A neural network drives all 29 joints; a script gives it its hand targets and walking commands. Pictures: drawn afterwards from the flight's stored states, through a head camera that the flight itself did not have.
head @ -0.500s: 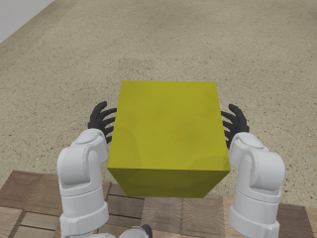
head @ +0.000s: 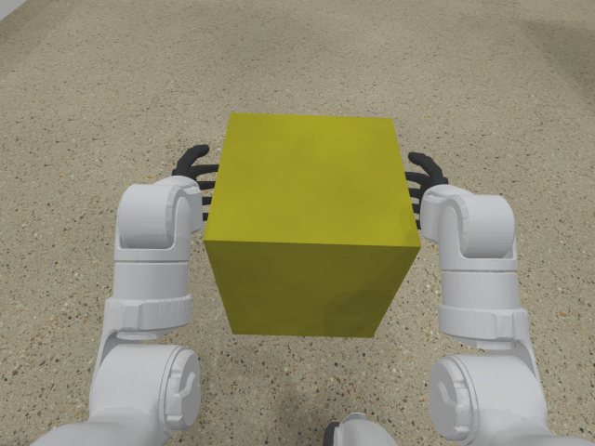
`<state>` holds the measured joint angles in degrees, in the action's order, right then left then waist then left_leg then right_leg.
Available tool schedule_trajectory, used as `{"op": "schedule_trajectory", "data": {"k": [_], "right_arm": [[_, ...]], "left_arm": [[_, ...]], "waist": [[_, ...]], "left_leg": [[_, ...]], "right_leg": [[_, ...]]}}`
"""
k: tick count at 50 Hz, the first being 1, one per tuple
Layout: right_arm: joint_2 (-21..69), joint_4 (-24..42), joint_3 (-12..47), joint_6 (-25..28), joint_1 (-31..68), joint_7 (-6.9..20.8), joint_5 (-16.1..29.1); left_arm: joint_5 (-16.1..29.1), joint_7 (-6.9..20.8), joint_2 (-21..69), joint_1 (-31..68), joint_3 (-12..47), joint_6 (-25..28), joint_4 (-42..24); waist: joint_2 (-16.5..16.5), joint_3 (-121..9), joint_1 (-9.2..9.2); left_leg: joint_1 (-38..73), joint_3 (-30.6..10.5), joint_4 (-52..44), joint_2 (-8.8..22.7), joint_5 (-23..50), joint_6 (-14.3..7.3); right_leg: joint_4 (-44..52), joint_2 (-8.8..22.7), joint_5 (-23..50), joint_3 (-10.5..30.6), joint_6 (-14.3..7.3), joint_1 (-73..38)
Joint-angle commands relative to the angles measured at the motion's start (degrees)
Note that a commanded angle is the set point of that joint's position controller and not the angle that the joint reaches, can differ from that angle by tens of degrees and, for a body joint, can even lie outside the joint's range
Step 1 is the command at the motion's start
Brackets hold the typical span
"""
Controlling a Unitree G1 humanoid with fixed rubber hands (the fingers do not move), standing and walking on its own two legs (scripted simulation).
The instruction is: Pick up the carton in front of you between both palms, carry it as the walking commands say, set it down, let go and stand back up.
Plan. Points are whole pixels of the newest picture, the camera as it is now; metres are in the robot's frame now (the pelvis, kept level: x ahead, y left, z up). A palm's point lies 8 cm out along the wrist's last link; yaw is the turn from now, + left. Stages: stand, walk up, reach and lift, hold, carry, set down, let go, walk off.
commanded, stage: carry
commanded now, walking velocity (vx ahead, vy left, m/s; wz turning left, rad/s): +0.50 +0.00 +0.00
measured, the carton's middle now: (306, 234) +0.38 -0.01 +0.07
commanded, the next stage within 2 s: none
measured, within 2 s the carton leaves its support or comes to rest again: neither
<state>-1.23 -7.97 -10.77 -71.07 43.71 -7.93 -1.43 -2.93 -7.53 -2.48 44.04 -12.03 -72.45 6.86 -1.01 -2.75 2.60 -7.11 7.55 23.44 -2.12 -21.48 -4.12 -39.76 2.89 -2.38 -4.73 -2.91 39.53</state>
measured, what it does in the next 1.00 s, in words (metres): goes down: right foot, then left foot 0.05 m lower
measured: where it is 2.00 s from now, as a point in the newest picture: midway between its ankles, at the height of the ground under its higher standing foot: (287, 194)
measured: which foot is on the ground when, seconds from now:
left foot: down 0.00-0.10, up 0.12-0.44, down 0.46-1.00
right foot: up 0.00-0.04, down 0.06-0.46, up 0.48-0.98, down 1.00-1.00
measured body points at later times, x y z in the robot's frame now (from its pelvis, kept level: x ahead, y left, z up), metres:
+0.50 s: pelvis +0.37 +0.03 -0.04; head +0.35 +0.03 +0.41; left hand +0.68 +0.20 +0.06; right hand +0.69 -0.10 +0.07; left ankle +0.47 +0.09 -0.78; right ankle +0.22 -0.10 -0.71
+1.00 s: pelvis +0.70 +0.02 -0.07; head +0.69 +0.02 +0.38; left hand +1.05 +0.16 +0.06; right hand +1.05 -0.14 +0.06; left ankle +0.48 +0.09 -0.76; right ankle +0.84 -0.04 -0.78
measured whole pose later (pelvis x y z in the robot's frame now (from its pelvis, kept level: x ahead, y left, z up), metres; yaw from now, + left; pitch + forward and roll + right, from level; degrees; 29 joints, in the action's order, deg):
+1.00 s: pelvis +0.70 +0.02 -0.07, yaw +2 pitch +4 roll +0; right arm -0.7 -5.2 -8.7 -67.3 34.1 -7.1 -1.5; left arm -4.2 -6.7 0.7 33.3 -9.3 -68.8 3.0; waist 0.1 -6.2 2.6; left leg 0.1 4.2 32.8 -1.5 -30.2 -2.3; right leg -28.8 -0.8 -2.2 -10.1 -6.5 31.2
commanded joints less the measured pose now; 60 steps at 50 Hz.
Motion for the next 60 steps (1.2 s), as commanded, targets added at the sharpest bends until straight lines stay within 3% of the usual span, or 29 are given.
{"op": "schedule_trajectory", "data": {"k": [1, 3, 4, 5, 6, 7, 9, 13, 18, 21, 23, 24, 25, 26, 27, 28, 33, 37, 40, 45, 48, 49, 50, 51, 52, 53, 54, 55, 60], "right_arm": [[58.57, 8.7, 31.71, 0.38, 45.13, 12.91, 25.5], [58.2, 8.5, 31.12, -0.99, 44.93, 12.44, 24.72], [59.15, 8.55, 30.87, -1.71, 46.02, 12.27, 24.71], [59.63, 10.6, 30.28, -2.67, 46.81, 12.41, 25.18], [59.98, 11.8, 31.03, -3.36, 49.53, 12.45, 24.86], [61.32, 10.36, 31.0, -3.7, 48.72, 12.24, 23.75], [62.2, 9.81, 29.83, -4.12, 46.05, 11.85, 21.68], [64.82, 7.24, 29.15, -3.6, 34.83, 11.3, 16.09], [67.1, 9.38, 32.61, -0.7, 22.1, 12.32, 11.13], [66.53, 13.87, 35.72, 0.86, 14.95, 13.89, 11.52], [64.01, 15.61, 37.37, 1.73, 11.01, 15.4, 12.64], [61.78, 15.35, 36.93, 1.91, 9.73, 16.19, 12.82], [59.45, 15.2, 37.18, 1.7, 10.07, 16.53, 13.72], [58.56, 15.12, 38.26, 1.75, 9.65, 16.77, 14.33], [60.98, 16.34, 39.85, 2.15, 8.89, 17.07, 16.13], [62.68, 18.66, 41.11, 2.49, 10.93, 17.4, 18.06], [64.15, 22.69, 45.61, 4.54, 15.11, 17.57, 22.16], [61.05, 19.51, 45.19, 6.09, 14.41, 17.12, 22.3], [58.65, 17.04, 43.99, 6.98, 17.92, 16.76, 22.73], [56.35, 12.54, 40.76, 6.17, 24.37, 15.56, 24.49], [56.43, 8.87, 38.25, 4.77, 26.23, 15.01, 24.54], [56.94, 7.94, 37.72, 4.35, 27.35, 15.0, 24.57], [57.45, 7.36, 37.06, 3.97, 28.62, 15.03, 24.5], [60.39, 6.55, 36.81, 3.3, 29.86, 14.94, 24.46], [59.53, 6.24, 35.93, 2.78, 29.57, 14.78, 23.76], [61.89, 6.42, 36.03, 2.65, 30.84, 14.64, 24.03], [63.72, 7.15, 35.47, 2.72, 31.6, 14.38, 23.58], [64.87, 8.14, 35.1, 2.63, 31.25, 14.06, 22.76], [69.13, 13.57, 36.09, 2.87, 21.42, 12.81, 18.02]], "left_arm": [[24.37, 10.55, 60.31, 43.47, 32.77, 0.98, -5.82], [24.43, 10.84, 59.2, 43.66, 31.04, -0.53, -5.94], [23.83, 11.1, 58.7, 44.53, 30.36, -0.94, -5.95], [22.89, 11.13, 58.09, 42.11, 29.42, -0.63, -4.48], [22.93, 11.41, 59.23, 40.36, 29.23, -0.87, -5.07], [23.16, 11.6, 59.52, 41.36, 29.08, -1.54, -7.31], [24.44, 12.17, 62.93, 43.98, 30.6, -2.05, -11.21], [24.52, 14.17, 67.41, 40.56, 32.46, -1.67, -13.02], [23.38, 17.12, 71.62, 27.43, 37.06, 1.07, -12.43], [22.4, 17.59, 71.06, 19.24, 41.44, 3.08, -15.13], [22.1, 17.81, 69.55, 16.51, 44.26, 4.1, -16.39], [22.1, 17.78, 68.0, 16.67, 45.35, 3.85, -16.77], [21.78, 17.44, 66.38, 15.64, 45.67, 3.35, -16.29], [21.73, 16.96, 65.87, 13.8, 45.46, 2.88, -16.37], [21.99, 16.51, 65.15, 14.15, 45.61, 2.95, -19.01], [22.44, 16.13, 65.27, 15.8, 45.92, 3.14, -20.7], [21.64, 14.89, 64.98, 14.02, 46.78, 5.48, -21.01], [19.83, 14.0, 61.8, 11.59, 45.44, 7.12, -16.67], [19.46, 13.27, 59.41, 14.8, 43.88, 7.86, -14.2], [20.17, 11.57, 56.64, 21.85, 40.95, 6.89, -11.99], [20.3, 11.15, 55.35, 23.72, 37.77, 5.42, -8.71], [20.54, 11.26, 55.53, 24.4, 36.95, 5.15, -8.21], [20.69, 11.59, 55.84, 25.05, 36.06, 4.76, -7.87], [20.02, 11.78, 54.68, 27.77, 34.45, 4.51, -6.77], [21.38, 12.12, 57.64, 24.82, 34.82, 4.29, -4.38], [22.2, 12.57, 59.61, 26.6, 35.24, 4.48, -6.47], [23.58, 13.08, 62.63, 29.15, 36.21, 4.34, -8.0], [24.94, 13.66, 65.34, 31.47, 37.02, 4.21, -10.07], [25.37, 15.7, 70.76, 26.31, 38.52, 3.31, -16.81]], "waist": [[9.3, -21.32, 0.28], [9.23, -25.05, -3.19], [1.07, -28.3, -3.56], [-11.47, -34.43, -6.91], [-16.33, -31.47, -9.21], [-10.75, -31.15, -8.21], [-5.02, -28.56, -8.8], [-6.61, -28.19, -8.65], [-6.95, -23.03, -8.84], [-6.28, -21.83, -3.98], [3.69, -22.23, 1.01], [12.0, -21.05, 0.76], [14.75, -22.09, -0.77], [16.99, -26.91, 0.19], [13.7, -26.65, -0.13], [8.85, -23.8, -0.35], [5.15, -21.37, -1.42], [4.57, -21.27, 0.12], [5.0, -18.64, 1.12], [7.97, -14.57, 2.05], [11.87, -19.89, -1.8], [9.55, -24.63, -4.91], [3.11, -29.95, -5.8], [-11.25, -36.18, -4.05], [-10.51, -34.54, -5.89], [-9.43, -30.08, -5.33], [-3.19, -28.11, -4.66], [-1.29, -26.01, -3.77], [-4.06, -25.45, -3.33]], "left_leg": [[16.97, -4.79, 3.85, 11.74, 48.37, -3.3], [16.14, -3.17, 16.44, 10.36, 52.73, -1.05], [5.62, -1.83, 26.88, 7.46, 45.5, 0.66], [-14.79, -2.65, 38.69, 3.78, 31.04, 4.45], [-29.12, -4.28, 45.83, -2.25, -3.87, 4.27], [-33.36, -9.42, 47.31, 0.49, -5.25, 2.33], [-38.85, -10.23, 40.53, 3.09, -2.29, 1.81], [-36.73, -7.91, 25.76, 2.19, 5.42, 5.4], [-21.84, -3.46, -0.49, 1.39, 34.7, 6.6], [-6.87, -2.2, -3.69, 4.24, 45.15, 4.93], [11.44, -1.92, -3.61, 5.43, 38.44, 6.61], [21.32, -11.31, 4.25, 12.37, 50.67, 6.23], [24.42, -20.38, 7.76, 19.28, 57.54, 4.07], [24.69, -30.24, 3.35, 24.57, 30.21, -3.45], [18.0, -35.28, -2.76, 24.69, 3.9, -6.46], [11.22, -34.37, -6.5, 22.24, -1.62, -6.99], [6.0, -23.61, -7.37, 17.67, 12.07, -7.36], [15.67, -17.95, -3.28, 15.14, 33.41, -5.29], [17.09, -14.63, -2.45, 13.18, 39.53, -4.78], [14.99, -9.28, -2.98, 11.52, 49.58, -3.03], [13.18, -4.9, 8.82, 11.08, 65.77, 0.2], [8.23, -2.03, 19.77, 9.67, 59.52, 1.68], [-3.52, -2.61, 31.82, 8.33, 36.63, 2.38], [-24.49, -5.45, 49.11, -0.67, -6.64, 4.61], [-31.66, -9.32, 56.27, -1.68, -8.5, 3.37], [-34.92, -9.85, 56.46, 1.25, -4.95, 2.42], [-34.42, -9.78, 52.93, 3.22, -1.49, 2.41], [-33.17, -9.47, 48.87, 4.97, 0.84, 2.88], [-30.75, -5.49, 34.68, 6.43, 5.22, 5.45]], "right_leg": [[8.52, -3.26, 4.2, -2.54, -2.06, -7.42], [14.66, -4.15, 8.39, -3.02, -2.81, -20.09], [16.55, -3.38, 13.67, -3.35, -4.38, -35.15], [14.46, 7.59, 8.9, 16.17, -11.59, -54.65], [16.86, 12.07, 16.88, 26.28, -14.71, -60.13], [15.38, 12.55, 16.67, 25.22, -14.2, -61.18], [15.31, 11.78, 16.73, 21.7, -11.73, -59.87], [16.13, 8.02, 10.97, 14.98, -10.34, -55.55], [14.72, 1.46, 3.84, 5.24, -7.34, -43.13], [4.45, 1.74, 1.75, 2.51, -6.28, -33.95], [-14.39, -1.79, -6.7, -0.56, -3.8, -19.57], [-23.92, -5.16, -28.03, -0.03, -1.31, -5.03], [-28.38, -3.74, -28.56, 4.75, -0.63, -0.21], [-33.85, -2.71, -27.6, 6.07, 0.3, 4.16], [-35.56, -0.4, -24.94, 6.9, 0.7, 5.26], [-33.15, 1.29, -19.91, 7.74, 1.36, 4.42], [-27.93, 4.36, -12.27, 4.77, 3.08, 6.07], [-23.44, 2.97, -8.58, 2.39, 2.99, 13.5], [-15.21, 1.12, -5.84, 0.43, 2.11, 13.55], [4.68, -2.81, 3.04, -4.94, -1.23, 1.12], [11.78, -7.12, 3.32, -8.23, -3.13, -19.56], [15.35, -5.78, 4.65, -7.51, -3.11, -32.79], [12.35, 4.7, 2.59, 5.21, -3.63, -47.25], [11.55, 23.25, 7.86, 33.44, -14.34, -64.7], [17.32, 19.7, 0.23, 39.66, -16.33, -62.5], [18.46, 17.01, 1.23, 33.2, -13.83, -58.15], [19.09, 15.86, 4.44, 27.5, -11.3, -53.51], [20.49, 14.69, 6.84, 22.98, -9.42, -48.86], [24.55, 12.16, 13.75, 12.28, -6.84, -47.05]]}}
